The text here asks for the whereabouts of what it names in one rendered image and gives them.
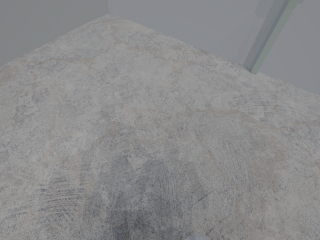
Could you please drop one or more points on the panel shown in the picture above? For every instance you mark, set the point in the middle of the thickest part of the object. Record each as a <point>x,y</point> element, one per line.
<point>276,32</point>

